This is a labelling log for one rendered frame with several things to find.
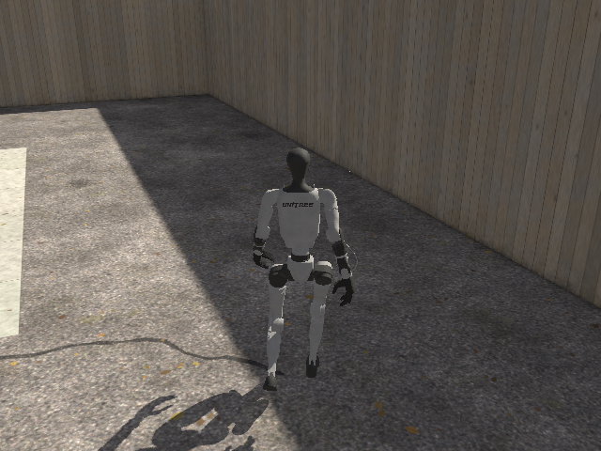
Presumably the left robot upper arm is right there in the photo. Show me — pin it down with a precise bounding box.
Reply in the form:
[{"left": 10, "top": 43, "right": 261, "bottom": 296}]
[{"left": 255, "top": 189, "right": 280, "bottom": 240}]

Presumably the left robot thigh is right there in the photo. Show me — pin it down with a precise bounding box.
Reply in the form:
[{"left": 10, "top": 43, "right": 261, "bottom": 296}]
[{"left": 269, "top": 264, "right": 288, "bottom": 332}]

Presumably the right robot upper arm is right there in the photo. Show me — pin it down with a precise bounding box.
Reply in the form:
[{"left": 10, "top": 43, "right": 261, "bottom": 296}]
[{"left": 318, "top": 188, "right": 341, "bottom": 242}]

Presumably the robot left foot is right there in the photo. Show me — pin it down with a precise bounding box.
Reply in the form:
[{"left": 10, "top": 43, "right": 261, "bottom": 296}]
[{"left": 263, "top": 374, "right": 278, "bottom": 391}]

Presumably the robot left forearm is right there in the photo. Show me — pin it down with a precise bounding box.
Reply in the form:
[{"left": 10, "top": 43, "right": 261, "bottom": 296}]
[{"left": 253, "top": 225, "right": 267, "bottom": 256}]

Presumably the robot left hand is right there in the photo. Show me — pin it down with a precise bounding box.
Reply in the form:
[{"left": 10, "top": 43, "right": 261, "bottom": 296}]
[{"left": 253, "top": 251, "right": 275, "bottom": 269}]

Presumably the robot right hand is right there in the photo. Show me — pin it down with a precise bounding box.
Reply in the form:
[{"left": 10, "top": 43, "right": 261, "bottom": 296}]
[{"left": 332, "top": 276, "right": 355, "bottom": 306}]

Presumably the robot right forearm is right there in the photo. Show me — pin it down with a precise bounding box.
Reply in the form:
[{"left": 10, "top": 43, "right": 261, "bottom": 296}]
[{"left": 331, "top": 227, "right": 352, "bottom": 279}]

